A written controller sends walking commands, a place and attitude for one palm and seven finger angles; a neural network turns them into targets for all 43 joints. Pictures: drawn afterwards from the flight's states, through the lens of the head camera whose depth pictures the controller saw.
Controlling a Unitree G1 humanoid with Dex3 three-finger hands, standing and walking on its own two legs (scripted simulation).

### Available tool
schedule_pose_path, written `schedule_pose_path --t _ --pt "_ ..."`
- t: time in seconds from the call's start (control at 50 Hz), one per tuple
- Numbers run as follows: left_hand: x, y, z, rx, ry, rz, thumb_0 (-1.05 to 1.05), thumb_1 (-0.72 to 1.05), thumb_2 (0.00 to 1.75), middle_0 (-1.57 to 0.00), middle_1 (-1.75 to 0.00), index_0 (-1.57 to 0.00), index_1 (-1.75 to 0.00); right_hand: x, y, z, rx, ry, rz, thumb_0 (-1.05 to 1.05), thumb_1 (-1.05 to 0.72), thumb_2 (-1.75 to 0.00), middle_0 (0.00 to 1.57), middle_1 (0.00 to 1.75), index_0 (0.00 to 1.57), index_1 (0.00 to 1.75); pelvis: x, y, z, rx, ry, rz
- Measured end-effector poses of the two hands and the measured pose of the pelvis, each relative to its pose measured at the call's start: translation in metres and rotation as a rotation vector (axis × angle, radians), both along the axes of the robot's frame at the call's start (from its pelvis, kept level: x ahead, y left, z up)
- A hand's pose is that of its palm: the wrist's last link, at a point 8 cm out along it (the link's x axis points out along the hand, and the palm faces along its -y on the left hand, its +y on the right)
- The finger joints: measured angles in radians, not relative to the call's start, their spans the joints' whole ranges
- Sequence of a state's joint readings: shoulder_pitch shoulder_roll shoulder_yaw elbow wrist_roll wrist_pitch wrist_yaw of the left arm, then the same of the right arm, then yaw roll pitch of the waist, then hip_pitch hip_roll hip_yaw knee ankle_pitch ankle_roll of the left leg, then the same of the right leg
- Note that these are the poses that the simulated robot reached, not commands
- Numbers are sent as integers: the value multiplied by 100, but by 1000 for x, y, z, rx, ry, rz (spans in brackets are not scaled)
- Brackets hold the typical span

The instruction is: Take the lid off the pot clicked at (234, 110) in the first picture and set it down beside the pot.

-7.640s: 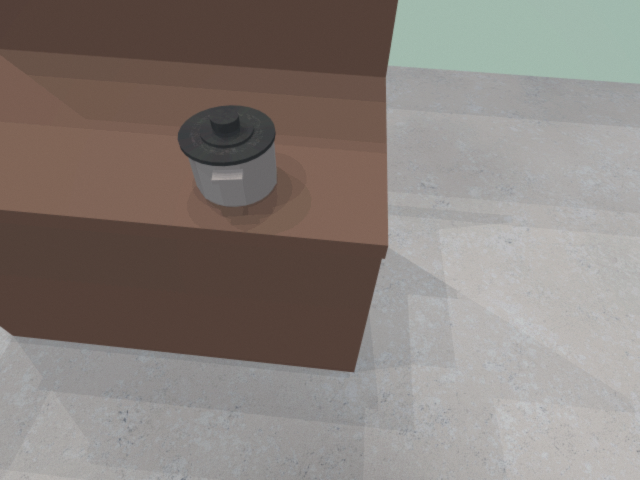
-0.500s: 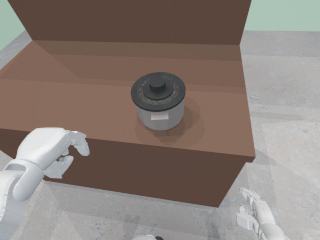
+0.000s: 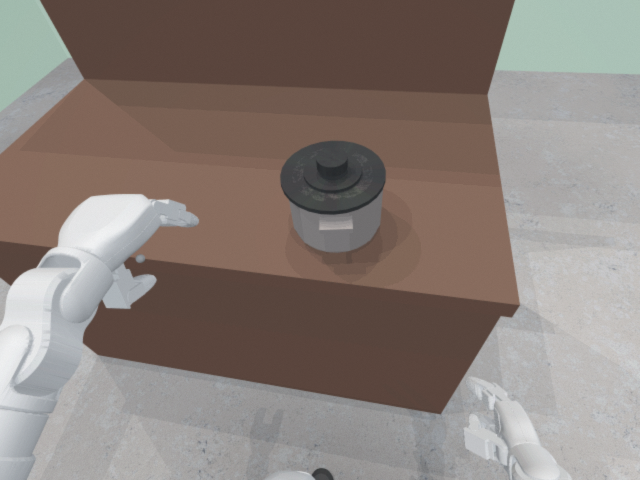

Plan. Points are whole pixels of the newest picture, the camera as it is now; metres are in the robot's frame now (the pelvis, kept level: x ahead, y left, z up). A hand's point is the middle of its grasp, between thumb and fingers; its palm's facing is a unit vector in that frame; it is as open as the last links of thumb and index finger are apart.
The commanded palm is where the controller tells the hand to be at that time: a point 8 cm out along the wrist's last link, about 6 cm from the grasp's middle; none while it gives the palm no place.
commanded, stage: move the open hand above the knob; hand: left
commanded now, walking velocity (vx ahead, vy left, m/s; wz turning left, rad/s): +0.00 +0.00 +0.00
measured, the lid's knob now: (332, 161) +0.56 +0.07 +0.07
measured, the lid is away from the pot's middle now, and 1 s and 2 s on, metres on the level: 0.00 0.00 0.00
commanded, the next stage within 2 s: none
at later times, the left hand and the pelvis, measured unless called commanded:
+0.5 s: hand (199, 212) +0.37 +0.21 +0.14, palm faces -0.22 -0.07 -0.97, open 9.9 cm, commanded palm +0.36 +0.20 +0.21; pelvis +0.01 -0.02 +0.00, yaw +0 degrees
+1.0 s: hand (268, 179) +0.45 +0.14 +0.13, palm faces -0.23 -0.05 -0.97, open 9.9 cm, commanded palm +0.43 +0.14 +0.21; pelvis +0.04 -0.02 +0.00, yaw -1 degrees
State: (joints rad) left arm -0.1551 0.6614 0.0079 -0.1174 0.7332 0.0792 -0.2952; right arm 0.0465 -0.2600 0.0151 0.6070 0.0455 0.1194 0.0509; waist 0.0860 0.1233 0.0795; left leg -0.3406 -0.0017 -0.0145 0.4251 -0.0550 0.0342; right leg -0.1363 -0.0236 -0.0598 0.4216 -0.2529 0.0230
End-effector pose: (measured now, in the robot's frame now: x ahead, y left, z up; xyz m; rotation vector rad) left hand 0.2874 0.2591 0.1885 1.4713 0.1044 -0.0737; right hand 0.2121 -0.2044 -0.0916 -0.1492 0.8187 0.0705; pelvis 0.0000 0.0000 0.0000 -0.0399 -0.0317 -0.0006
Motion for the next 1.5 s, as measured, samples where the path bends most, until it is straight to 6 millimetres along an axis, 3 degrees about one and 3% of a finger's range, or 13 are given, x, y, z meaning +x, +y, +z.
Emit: schedule_pose_path --t 0.1,0.22,0.38,0.52,0.64,0.78,0.96,1.12,1.28,1.38,1.5 --pt "2 -15 -7 33 57 -49 0 -27 141 -86 -8 -86 -9 -2 -8 -1 -17 2 -6 1 -91 -90 20 30 20 30 -1 -4 0 1 -10 4" --pt "27 -11 3 30 66 11 0 -28 143 -86 -8 -86 -8 -5 -19 -4 -30 17 -16 1 -91 -90 19 30 20 30 -2 -11 0 -1 -12 17" --pt "52 -42 -7 38 145 -57 0 -28 144 -86 -8 -86 -8 -11 -35 -8 -24 40 -53 1 -91 -90 19 30 20 30 6 -16 0 5 -6 9" --pt "81 -50 6 13 109 -50 0 -28 144 -86 -8 -86 -8 -18 -48 -13 -23 80 -84 1 -91 -90 19 30 20 30 16 -20 1 13 14 -2" --pt "99 -67 -9 21 162 -62 0 -28 144 -86 -8 -86 -8 -20 -56 -17 -22 118 -109 1 -91 -90 19 30 20 30 25 -20 1 19 26 -10" --pt "124 -85 4 11 101 -99 0 -28 144 -86 -8 -86 -8 -13 -58 -19 -19 130 -117 1 -91 -90 19 30 20 30 34 -21 1 26 48 -15" --pt "144 -115 -4 28 118 -115 0 -28 144 -86 -8 -86 -8 1 -53 -22 15 129 -110 1 -91 -90 19 30 20 30 43 -22 1 33 69 -20" --pt "168 -117 1 8 127 -41 0 -28 144 -86 -8 -86 -8 3 -55 -22 29 137 -123 1 -91 -90 19 30 20 30 48 -26 0 38 87 -20" --pt "183 -139 4 15 139 -97 0 -28 144 -86 -8 -86 -8 -5 -66 -26 3 166 -152 1 -91 -90 19 30 20 30 52 -28 -1 40 93 -21" --pt "199 -143 2 11 153 -62 0 -28 144 -86 -8 -86 -8 -18 -73 -28 -4 201 -182 1 -91 -90 19 30 20 30 53 -28 -1 42 105 -23" --pt "209 -166 6 32 144 -107 0 -28 144 -86 -8 -86 -8 -35 -78 -34 -13 243 -210 1 -91 -90 19 30 19 30 53 -27 -2 41 116 -26"
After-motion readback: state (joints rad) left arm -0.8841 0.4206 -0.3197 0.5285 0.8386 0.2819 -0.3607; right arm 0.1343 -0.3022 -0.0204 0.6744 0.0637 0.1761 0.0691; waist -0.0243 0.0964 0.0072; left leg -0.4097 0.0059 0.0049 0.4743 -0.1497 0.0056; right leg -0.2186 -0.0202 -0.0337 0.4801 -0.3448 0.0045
